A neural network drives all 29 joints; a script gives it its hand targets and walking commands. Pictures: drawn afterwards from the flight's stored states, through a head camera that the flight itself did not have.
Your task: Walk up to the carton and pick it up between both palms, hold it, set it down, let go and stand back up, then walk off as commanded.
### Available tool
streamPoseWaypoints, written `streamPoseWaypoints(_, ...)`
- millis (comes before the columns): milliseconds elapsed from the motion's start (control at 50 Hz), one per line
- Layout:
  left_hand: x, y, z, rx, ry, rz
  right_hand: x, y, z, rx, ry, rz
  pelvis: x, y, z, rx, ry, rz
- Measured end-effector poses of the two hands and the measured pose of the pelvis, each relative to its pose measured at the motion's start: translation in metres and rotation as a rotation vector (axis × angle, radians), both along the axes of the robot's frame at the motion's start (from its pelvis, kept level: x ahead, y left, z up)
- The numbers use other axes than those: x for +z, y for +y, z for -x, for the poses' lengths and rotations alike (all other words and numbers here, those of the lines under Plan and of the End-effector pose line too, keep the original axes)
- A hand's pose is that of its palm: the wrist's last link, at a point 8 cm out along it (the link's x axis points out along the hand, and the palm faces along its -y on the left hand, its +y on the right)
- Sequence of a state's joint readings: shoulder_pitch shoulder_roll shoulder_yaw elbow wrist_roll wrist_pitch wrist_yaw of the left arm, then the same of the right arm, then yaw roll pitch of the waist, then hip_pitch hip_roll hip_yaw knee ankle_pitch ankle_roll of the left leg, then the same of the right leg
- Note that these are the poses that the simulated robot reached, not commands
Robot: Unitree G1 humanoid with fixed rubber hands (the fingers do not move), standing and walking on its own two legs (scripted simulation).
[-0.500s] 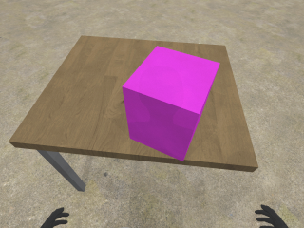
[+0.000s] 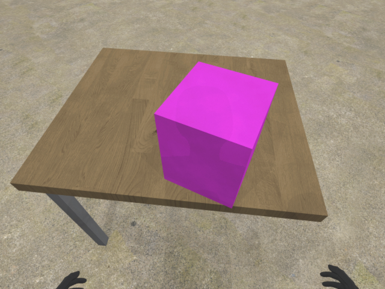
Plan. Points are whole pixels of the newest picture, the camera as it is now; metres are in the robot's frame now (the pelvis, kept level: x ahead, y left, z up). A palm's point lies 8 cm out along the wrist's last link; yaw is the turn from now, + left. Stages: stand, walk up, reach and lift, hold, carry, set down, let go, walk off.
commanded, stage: reach and lift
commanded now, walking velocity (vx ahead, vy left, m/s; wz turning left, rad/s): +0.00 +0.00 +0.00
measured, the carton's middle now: (215, 136) +0.46 -0.03 +0.03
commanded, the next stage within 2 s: none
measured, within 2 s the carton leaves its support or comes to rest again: neither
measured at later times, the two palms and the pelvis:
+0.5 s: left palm (81, 278) +0.16 +0.26 -0.09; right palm (338, 278) +0.16 -0.27 -0.06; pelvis +0.00 +0.00 +0.00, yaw +0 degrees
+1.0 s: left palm (69, 252) +0.20 +0.28 -0.05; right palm (322, 284) +0.14 -0.21 -0.02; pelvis -0.02 +0.03 +0.00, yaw -3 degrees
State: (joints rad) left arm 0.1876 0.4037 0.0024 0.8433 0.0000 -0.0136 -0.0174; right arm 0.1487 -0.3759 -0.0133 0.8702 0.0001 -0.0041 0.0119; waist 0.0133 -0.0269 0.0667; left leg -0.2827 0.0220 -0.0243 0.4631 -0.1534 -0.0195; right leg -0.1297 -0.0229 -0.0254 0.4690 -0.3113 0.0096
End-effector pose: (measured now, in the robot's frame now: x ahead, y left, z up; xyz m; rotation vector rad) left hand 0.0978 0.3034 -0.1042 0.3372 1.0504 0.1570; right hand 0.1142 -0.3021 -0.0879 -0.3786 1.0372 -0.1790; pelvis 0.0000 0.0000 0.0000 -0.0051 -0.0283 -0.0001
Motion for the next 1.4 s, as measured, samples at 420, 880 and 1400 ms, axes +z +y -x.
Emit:
streamPoseWaypoints(420,0.010,-0.047,-0.078,-0.045,-0.058,0.100,0.022,0.016,-0.045,0.012,-0.271,0.029,-0.005,-0.002,-0.002,-0.004,-0.066,-0.003)
streamPoseWaypoints(880,0.042,-0.023,-0.081,-0.122,-0.220,0.109,0.053,0.075,-0.014,-0.129,-0.433,-0.024,-0.001,0.017,0.024,-0.039,-0.117,0.004)
streamPoseWaypoints(1400,0.077,-0.026,-0.116,-0.244,-0.425,0.228,0.078,0.121,-0.050,-0.227,-0.581,-0.117,0.002,0.023,-0.005,-0.059,-0.070,-0.001)
